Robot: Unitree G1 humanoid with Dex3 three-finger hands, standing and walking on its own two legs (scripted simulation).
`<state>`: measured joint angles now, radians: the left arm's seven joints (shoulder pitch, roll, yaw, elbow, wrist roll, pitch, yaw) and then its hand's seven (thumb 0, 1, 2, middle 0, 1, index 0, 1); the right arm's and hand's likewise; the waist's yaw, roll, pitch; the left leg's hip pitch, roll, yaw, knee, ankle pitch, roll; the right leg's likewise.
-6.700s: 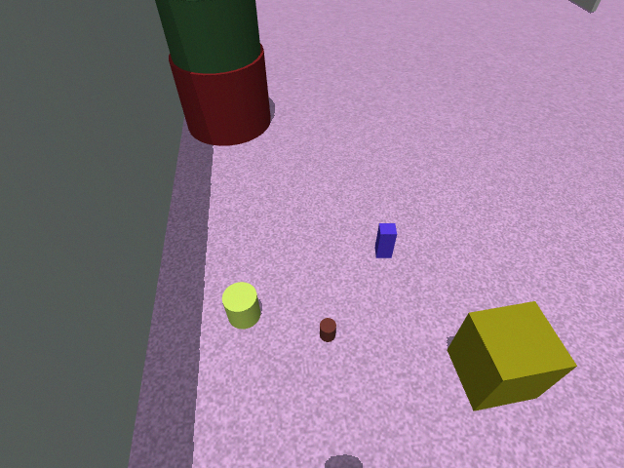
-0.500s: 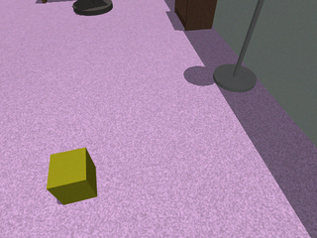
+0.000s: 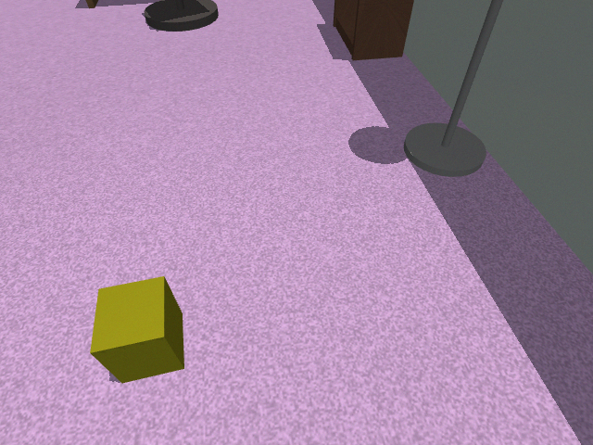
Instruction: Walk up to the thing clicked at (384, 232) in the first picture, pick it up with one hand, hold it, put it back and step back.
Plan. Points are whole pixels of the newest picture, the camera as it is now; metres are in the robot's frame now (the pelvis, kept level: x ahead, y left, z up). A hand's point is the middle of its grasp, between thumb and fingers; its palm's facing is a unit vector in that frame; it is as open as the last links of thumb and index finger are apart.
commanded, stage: stand
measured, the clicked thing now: out of the picture +0.30 +1.00 -0.71
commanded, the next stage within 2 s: walk up in 0.64 s
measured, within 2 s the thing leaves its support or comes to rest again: neither
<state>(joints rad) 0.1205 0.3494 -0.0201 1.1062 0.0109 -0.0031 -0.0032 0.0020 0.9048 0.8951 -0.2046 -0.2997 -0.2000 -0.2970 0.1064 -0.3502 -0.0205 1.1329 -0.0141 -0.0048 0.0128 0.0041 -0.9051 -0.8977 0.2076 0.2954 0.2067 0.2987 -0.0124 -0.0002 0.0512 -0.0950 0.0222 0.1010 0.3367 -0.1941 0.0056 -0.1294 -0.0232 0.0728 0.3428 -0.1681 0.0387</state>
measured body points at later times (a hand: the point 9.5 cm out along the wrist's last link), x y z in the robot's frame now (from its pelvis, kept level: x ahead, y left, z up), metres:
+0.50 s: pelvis +0.00 +0.00 +0.00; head +0.01 -0.01 +0.45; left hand +0.08 +0.30 -0.13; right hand +0.07 -0.31 -0.13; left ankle +0.00 +0.11 -0.75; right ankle +0.02 -0.15 -0.75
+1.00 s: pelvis +0.08 -0.06 -0.02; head +0.07 -0.08 +0.43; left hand +0.14 +0.28 -0.11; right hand +0.10 -0.40 -0.15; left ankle +0.02 +0.09 -0.70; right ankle +0.11 -0.17 -0.75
